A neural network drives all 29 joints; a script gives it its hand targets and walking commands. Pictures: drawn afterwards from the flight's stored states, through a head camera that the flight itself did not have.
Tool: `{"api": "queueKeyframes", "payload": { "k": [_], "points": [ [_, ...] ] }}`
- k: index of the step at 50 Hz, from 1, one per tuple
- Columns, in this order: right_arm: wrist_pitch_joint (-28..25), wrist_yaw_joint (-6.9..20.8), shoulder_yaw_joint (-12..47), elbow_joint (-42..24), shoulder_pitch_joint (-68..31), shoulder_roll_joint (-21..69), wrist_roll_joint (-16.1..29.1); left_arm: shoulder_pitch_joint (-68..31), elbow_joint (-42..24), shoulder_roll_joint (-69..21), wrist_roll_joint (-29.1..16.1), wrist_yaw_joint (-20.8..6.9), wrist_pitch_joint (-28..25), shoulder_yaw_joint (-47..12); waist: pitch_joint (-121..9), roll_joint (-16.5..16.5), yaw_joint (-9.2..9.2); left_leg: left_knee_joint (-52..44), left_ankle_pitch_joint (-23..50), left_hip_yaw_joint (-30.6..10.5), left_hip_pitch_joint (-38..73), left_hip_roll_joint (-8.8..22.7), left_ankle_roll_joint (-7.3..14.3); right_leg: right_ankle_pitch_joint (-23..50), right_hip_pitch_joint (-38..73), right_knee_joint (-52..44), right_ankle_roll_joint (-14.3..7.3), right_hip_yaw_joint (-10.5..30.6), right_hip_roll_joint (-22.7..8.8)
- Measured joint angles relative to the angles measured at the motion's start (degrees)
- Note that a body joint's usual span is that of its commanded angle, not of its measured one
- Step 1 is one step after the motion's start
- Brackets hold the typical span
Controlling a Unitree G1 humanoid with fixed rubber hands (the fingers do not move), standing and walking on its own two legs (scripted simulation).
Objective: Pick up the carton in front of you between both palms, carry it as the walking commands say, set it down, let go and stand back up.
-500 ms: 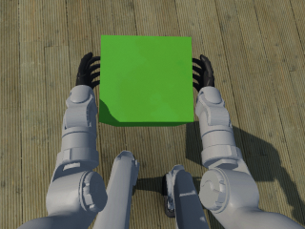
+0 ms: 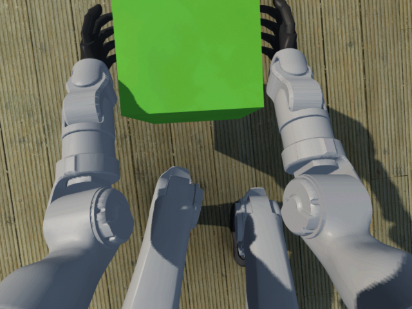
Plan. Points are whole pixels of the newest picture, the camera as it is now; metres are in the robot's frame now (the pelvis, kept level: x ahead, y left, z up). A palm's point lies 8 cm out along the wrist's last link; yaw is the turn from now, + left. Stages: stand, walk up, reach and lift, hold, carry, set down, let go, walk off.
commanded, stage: set down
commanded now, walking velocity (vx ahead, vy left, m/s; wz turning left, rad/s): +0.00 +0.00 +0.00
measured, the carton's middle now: (192, 65) +0.51 +0.14 -0.20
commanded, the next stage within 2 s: none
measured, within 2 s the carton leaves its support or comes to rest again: rests again in 0.92 s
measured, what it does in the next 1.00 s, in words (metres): lowers itself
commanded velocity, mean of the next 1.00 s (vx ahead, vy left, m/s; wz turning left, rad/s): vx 0.00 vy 0.00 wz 0.00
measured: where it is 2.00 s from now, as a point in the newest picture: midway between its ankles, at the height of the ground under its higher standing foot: (204, 227)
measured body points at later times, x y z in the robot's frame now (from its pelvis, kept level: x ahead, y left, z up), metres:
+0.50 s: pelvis +0.00 +0.00 -0.07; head +0.37 +0.05 +0.18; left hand +0.48 +0.30 -0.24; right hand +0.57 +0.01 -0.24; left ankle +0.13 +0.14 -0.44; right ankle +0.08 -0.12 -0.44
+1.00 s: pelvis -0.01 -0.01 -0.08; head +0.37 +0.04 +0.16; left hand +0.47 +0.29 -0.27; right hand +0.57 +0.00 -0.27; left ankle +0.13 +0.13 -0.44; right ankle +0.08 -0.12 -0.44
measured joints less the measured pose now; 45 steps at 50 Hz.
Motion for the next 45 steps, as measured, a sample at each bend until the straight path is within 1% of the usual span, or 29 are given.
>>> {"api": "queueKeyframes", "payload": {
  "k": [13, 16, 23, 34, 45],
  "points": [
    [-0.1, -2.2, 6.1, 4.9, -11.1, -4.8, 3.9, -9.0, 3.1, 4.4, -2.4, 0.3, -0.4, 0.3, 10.9, -0.1, 1.76, 8.9, -0.6, 0.2, -6.5, -0.2, -0.9, -1.2, -6.8, 9.6, 0.7, -0.3, 1.5],
    [0.0, -2.8, 7.6, 6.6, -13.1, -5.2, 4.4, -9.5, 4.1, 5.2, -3.4, 0.2, -0.8, 0.6, 14.0, 0.5, 2.58, 11.0, -1.7, 0.9, -6.0, 1.1, -0.4, -1.7, -6.4, 11.4, 1.0, 0.1, 2.5],
    [-0.5, -3.1, 12.3, 8.3, -13.9, -7.0, 6.2, -9.6, 5.7, 5.4, -5.0, 0.2, -2.0, 1.0, 15.0, 1.3, 3.20, 13.3, -3.3, 2.7, -7.0, 2.7, 0.6, -2.8, -7.8, 14.0, 1.5, 1.2, 3.0],
    [-1.3, -2.9, 14.6, 11.8, -15.4, -7.9, 6.8, -9.6, 8.7, 6.0, -4.7, -1.8, -3.5, 1.9, 14.9, 0.7, 3.61, 14.6, -3.8, 3.3, -8.1, 4.2, 0.3, -2.2, -10.3, 15.7, 0.5, 0.7, 3.1],
    [-2.6, -2.1, 17.3, 14.7, -17.2, -9.3, 9.0, -10.8, 11.8, 7.5, -5.1, -2.4, -4.6, 0.8, 18.7, -0.2, 3.64, 15.7, -4.0, 3.7, -6.9, 5.3, 0.2, -2.0, -9.7, 17.2, -0.6, -0.1, 2.4]
  ]
}}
